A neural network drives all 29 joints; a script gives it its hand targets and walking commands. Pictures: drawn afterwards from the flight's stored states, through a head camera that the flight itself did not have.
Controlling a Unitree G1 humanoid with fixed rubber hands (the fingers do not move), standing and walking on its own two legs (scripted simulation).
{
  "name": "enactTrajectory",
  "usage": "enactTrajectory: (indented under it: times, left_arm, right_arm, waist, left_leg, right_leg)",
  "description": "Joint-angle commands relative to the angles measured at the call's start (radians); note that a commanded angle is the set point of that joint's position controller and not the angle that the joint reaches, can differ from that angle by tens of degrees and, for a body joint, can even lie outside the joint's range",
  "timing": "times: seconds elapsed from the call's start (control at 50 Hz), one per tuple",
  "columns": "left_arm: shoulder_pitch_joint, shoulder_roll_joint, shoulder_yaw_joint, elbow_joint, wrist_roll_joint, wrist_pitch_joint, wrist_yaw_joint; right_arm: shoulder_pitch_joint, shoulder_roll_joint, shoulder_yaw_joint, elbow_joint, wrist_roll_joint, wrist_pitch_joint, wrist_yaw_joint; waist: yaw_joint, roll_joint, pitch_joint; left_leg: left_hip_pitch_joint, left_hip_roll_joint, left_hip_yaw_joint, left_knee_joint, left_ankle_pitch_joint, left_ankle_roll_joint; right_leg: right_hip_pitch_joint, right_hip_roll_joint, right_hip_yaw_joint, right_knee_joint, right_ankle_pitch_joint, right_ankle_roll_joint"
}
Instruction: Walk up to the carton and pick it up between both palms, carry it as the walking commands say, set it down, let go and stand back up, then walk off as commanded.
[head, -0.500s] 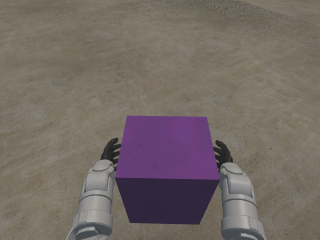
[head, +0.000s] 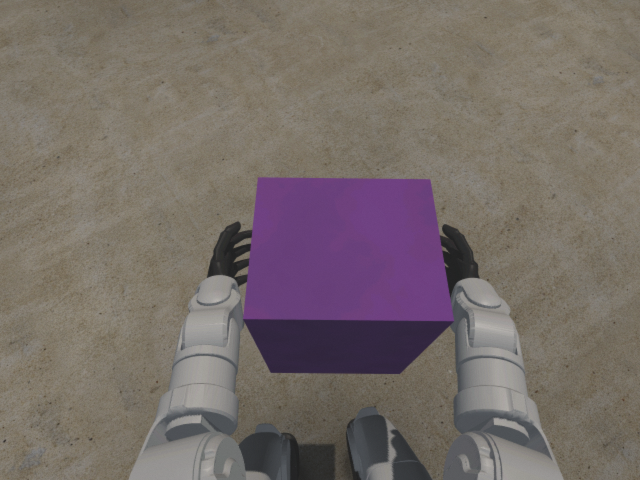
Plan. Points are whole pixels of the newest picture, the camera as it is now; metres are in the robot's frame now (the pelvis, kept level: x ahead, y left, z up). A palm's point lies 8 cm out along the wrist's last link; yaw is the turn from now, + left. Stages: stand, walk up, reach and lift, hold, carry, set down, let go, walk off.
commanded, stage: set down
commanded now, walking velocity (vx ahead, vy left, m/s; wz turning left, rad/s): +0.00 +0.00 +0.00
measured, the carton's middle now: (339, 289) +0.36 -0.06 -0.10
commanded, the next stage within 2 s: none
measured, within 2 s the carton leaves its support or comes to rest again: neither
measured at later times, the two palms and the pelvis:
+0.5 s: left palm (240, 275) +0.41 +0.09 -0.13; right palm (438, 277) +0.37 -0.22 -0.13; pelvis -0.01 -0.02 -0.07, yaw +1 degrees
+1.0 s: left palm (253, 277) +0.43 +0.08 -0.22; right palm (424, 281) +0.39 -0.23 -0.22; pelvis -0.03 -0.01 -0.15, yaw +1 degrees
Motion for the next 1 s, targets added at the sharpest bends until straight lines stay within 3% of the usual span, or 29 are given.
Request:
enactTrajectory:
  times: [0.0,0.08,0.14,0.16,0.18,0.2,0.22,0.24,0.26,0.32,0.34,0.36,0.38,0.4,0.42,0.44,0.46,0.48,0.56,0.58,0.6,0.62,0.64,0.66,0.74,0.82,0.84,0.94,0.98]
  left_arm:
    - [-0.571,-0.848,-0.566,0.036,-0.138,-0.035,-0.229]
    - [-0.618,-0.842,-0.582,0.038,-0.148,-0.047,-0.244]
    - [-0.647,-0.842,-0.588,0.035,-0.165,-0.057,-0.254]
    - [-0.625,-0.839,-0.59,0.039,-0.158,-0.056,-0.255]
    - [-0.628,-0.855,-0.616,0.031,-0.174,-0.059,-0.256]
    - [-0.664,-0.835,-0.609,-0.007,-0.179,-0.062,-0.252]
    - [-0.69,-0.821,-0.598,0.008,-0.171,-0.059,-0.253]
    - [-0.65,-0.84,-0.599,0.025,-0.168,-0.056,-0.252]
    - [-0.642,-0.825,-0.591,0.057,-0.169,-0.054,-0.254]
    - [-0.709,-0.849,-0.608,0.02,-0.19,-0.053,-0.253]
    - [-0.71,-0.813,-0.583,0.054,-0.169,-0.043,-0.255]
    - [-0.722,-0.806,-0.585,0.048,-0.166,-0.046,-0.256]
    - [-0.7,-0.817,-0.576,0.062,-0.167,-0.04,-0.251]
    - [-0.744,-0.804,-0.575,0.05,-0.17,-0.047,-0.249]
    - [-0.752,-0.804,-0.558,0.071,-0.162,-0.042,-0.25]
    - [-0.759,-0.824,-0.576,0.052,-0.178,-0.041,-0.25]
    - [-0.769,-0.824,-0.563,0.077,-0.173,-0.036,-0.246]
    - [-0.77,-0.819,-0.574,0.071,-0.181,-0.04,-0.246]
    - [-0.799,-0.837,-0.552,0.087,-0.181,-0.044,-0.227]
    - [-0.814,-0.825,-0.555,0.1,-0.182,-0.04,-0.221]
    - [-0.819,-0.826,-0.547,0.116,-0.182,-0.036,-0.215]
    - [-0.85,-0.814,-0.537,0.101,-0.175,-0.041,-0.212]
    - [-0.85,-0.836,-0.552,0.102,-0.185,-0.039,-0.204]
    - [-0.872,-0.825,-0.543,0.1,-0.183,-0.042,-0.203]
    - [-0.887,-0.823,-0.548,0.105,-0.191,-0.044,-0.18]
    - [-0.932,-0.804,-0.566,0.087,-0.218,-0.052,-0.159]
    - [-0.989,-0.811,-0.574,0.066,-0.23,-0.053,-0.155]
    - [-0.977,-0.799,-0.54,0.134,-0.223,-0.04,-0.146]
    - [-1.026,-0.791,-0.552,0.108,-0.237,-0.048,-0.142]
  right_arm:
    - [-0.51,0.882,0.514,0.021,0.138,-0.055,0.181]
    - [-0.559,0.888,0.543,-0.002,0.154,-0.058,0.169]
    - [-0.568,0.91,0.552,-0.008,0.157,-0.056,0.159]
    - [-0.564,0.909,0.571,-0.024,0.173,-0.058,0.161]
    - [-0.54,0.933,0.573,0.0,0.171,-0.053,0.155]
    - [-0.578,0.934,0.595,-0.023,0.19,-0.053,0.156]
    - [-0.569,0.932,0.584,-0.001,0.192,-0.052,0.147]
    - [-0.582,0.932,0.604,-0.021,0.204,-0.052,0.144]
    - [-0.601,0.93,0.602,-0.022,0.2,-0.052,0.142]
    - [-0.647,0.923,0.628,-0.025,0.226,-0.048,0.134]
    - [-0.599,0.918,0.57,0.04,0.203,-0.04,0.132]
    - [-0.622,0.935,0.58,0.015,0.206,-0.042,0.13]
    - [-0.621,0.927,0.589,0.024,0.217,-0.04,0.127]
    - [-0.656,0.932,0.584,0.031,0.218,-0.04,0.131]
    - [-0.67,0.928,0.584,0.047,0.228,-0.038,0.128]
    - [-0.661,0.915,0.575,0.043,0.217,-0.038,0.127]
    - [-0.701,0.908,0.566,0.025,0.23,-0.044,0.128]
    - [-0.679,0.926,0.565,0.041,0.227,-0.042,0.126]
    - [-0.733,0.893,0.555,0.065,0.233,-0.05,0.128]
    - [-0.76,0.874,0.557,0.037,0.233,-0.052,0.128]
    - [-0.746,0.868,0.531,0.084,0.217,-0.049,0.132]
    - [-0.758,0.864,0.512,0.099,0.214,-0.048,0.137]
    - [-0.741,0.862,0.518,0.099,0.219,-0.051,0.135]
    - [-0.773,0.86,0.521,0.102,0.224,-0.053,0.135]
    - [-0.815,0.841,0.523,0.084,0.235,-0.054,0.136]
    - [-0.858,0.834,0.539,0.076,0.265,-0.063,0.135]
    - [-0.854,0.82,0.528,0.089,0.258,-0.06,0.135]
    - [-0.896,0.805,0.527,0.106,0.259,-0.051,0.123]
    - [-0.932,0.799,0.528,0.076,0.274,-0.057,0.122]
  waist:
    - [-0.015,-0.028,-0.628]
    - [-0.017,-0.023,-0.713]
    - [-0.04,-0.031,-0.751]
    - [-0.025,-0.029,-0.8]
    - [-0.049,-0.047,-0.806]
    - [-0.012,-0.068,-0.846]
    - [-0.021,-0.029,-0.847]
    - [-0.007,-0.037,-0.852]
    - [-0.021,-0.068,-0.855]
    - [-0.014,-0.035,-0.89]
    - [-0.018,-0.007,-0.848]
    - [-0.026,-0.043,-0.857]
    - [0.003,-0.014,-0.862]
    - [-0.01,-0.041,-0.89]
    - [0.012,-0.004,-0.873]
    - [-0.027,-0.046,-0.89]
    - [-0.011,0.007,-0.919]
    - [-0.033,-0.01,-0.91]
    - [-0.01,0.001,-0.923]
    - [-0.024,0.018,-0.961]
    - [-0.043,0.003,-0.915]
    - [-0.026,-0.003,-0.926]
    - [-0.045,0.028,-0.949]
    - [-0.021,0.026,-0.96]
    - [-0.042,0.004,-1.041]
    - [-0.023,0.03,-1.082]
    - [-0.048,0.021,-1.074]
    - [-0.048,0.001,-1.051]
    - [-0.046,-0.003,-1.117]
  left_leg:
    - [0.234,-0.044,-0.088,-0.052,0.168,-0.022]
    - [0.13,-0.061,-0.067,0.014,0.138,-0.018]
    - [0.044,-0.065,-0.061,0.055,0.136,-0.015]
    - [0.031,-0.071,-0.058,0.075,0.166,-0.019]
    - [0.007,-0.067,-0.062,0.09,0.173,-0.015]
    - [-0.037,-0.078,-0.051,0.107,0.169,-0.021]
    - [-0.062,-0.08,-0.047,0.121,0.154,-0.018]
    - [-0.095,-0.083,-0.049,0.139,0.154,-0.017]
    - [-0.1,-0.084,-0.042,0.143,0.129,-0.014]
    - [-0.145,-0.087,-0.033,0.183,0.119,-0.021]
    - [-0.194,-0.088,-0.025,0.188,0.087,-0.027]
    - [-0.227,-0.089,-0.027,0.205,0.095,-0.024]
    - [-0.222,-0.093,-0.026,0.209,0.099,-0.024]
    - [-0.243,-0.089,-0.027,0.223,0.084,-0.026]
    - [-0.262,-0.089,-0.018,0.229,0.078,-0.027]
    - [-0.268,-0.09,-0.03,0.243,0.078,-0.029]
    - [-0.249,-0.088,-0.015,0.25,0.088,-0.037]
    - [-0.292,-0.097,-0.013,0.265,0.079,-0.038]
    - [-0.31,-0.096,-0.015,0.293,0.082,-0.044]
    - [-0.3,-0.092,-0.016,0.315,0.091,-0.046]
    - [-0.318,-0.09,-0.022,0.307,0.062,-0.048]
    - [-0.361,-0.094,-0.014,0.324,0.056,-0.057]
    - [-0.329,-0.093,-0.014,0.328,0.044,-0.056]
    - [-0.346,-0.098,-0.01,0.345,0.041,-0.056]
    - [-0.352,-0.096,-0.011,0.397,0.072,-0.063]
    - [-0.355,-0.099,-0.007,0.439,0.118,-0.066]
    - [-0.372,-0.098,-0.013,0.445,0.11,-0.072]
    - [-0.451,-0.105,0.008,0.488,0.024,-0.07]
    - [-0.439,-0.103,0.0,0.512,0.061,-0.073]
  right_leg:
    - [0.2,0.079,-0.037,-0.003,0.241,-0.027]
    - [0.184,0.076,-0.034,0.051,0.248,-0.016]
    - [0.182,0.075,-0.03,0.09,0.266,-0.009]
    - [0.181,0.08,-0.034,0.108,0.303,-0.004]
    - [0.197,0.078,-0.022,0.121,0.321,0.0]
    - [0.218,0.084,-0.025,0.133,0.32,0.001]
    - [0.189,0.082,-0.018,0.146,0.32,0.003]
    - [0.194,0.081,-0.011,0.162,0.318,0.002]
    - [0.176,0.086,-0.023,0.161,0.295,0.007]
    - [0.149,0.089,-0.014,0.194,0.278,0.008]
    - [0.118,0.085,-0.013,0.191,0.256,0.004]
    - [0.118,0.09,-0.016,0.205,0.275,0.007]
    - [0.11,0.088,-0.016,0.213,0.262,0.011]
    - [0.103,0.095,-0.022,0.235,0.255,0.006]
    - [0.081,0.088,-0.009,0.235,0.246,0.007]
    - [0.079,0.094,-0.02,0.242,0.233,0.009]
    - [0.039,0.098,-0.024,0.255,0.237,0.005]
    - [0.058,0.095,-0.029,0.261,0.248,0.006]
    - [-0.044,0.104,-0.049,0.315,0.21,0.005]
    - [-0.067,0.106,-0.048,0.33,0.223,0.002]
    - [-0.113,0.106,-0.053,0.333,0.193,-0.001]
    - [-0.114,0.111,-0.06,0.341,0.184,-0.006]
    - [-0.126,0.111,-0.06,0.358,0.175,-0.008]
    - [-0.148,0.111,-0.068,0.373,0.165,-0.008]
    - [-0.17,0.118,-0.077,0.415,0.191,0.0]
    - [-0.243,0.116,-0.085,0.473,0.221,0.007]
    - [-0.254,0.118,-0.091,0.478,0.216,0.006]
    - [-0.267,0.117,-0.087,0.499,0.14,0.009]
    - [-0.285,0.119,-0.101,0.539,0.178,0.015]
